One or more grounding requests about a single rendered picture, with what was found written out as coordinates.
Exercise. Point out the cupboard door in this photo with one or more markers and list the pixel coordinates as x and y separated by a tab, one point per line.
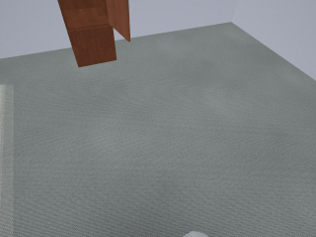
118	13

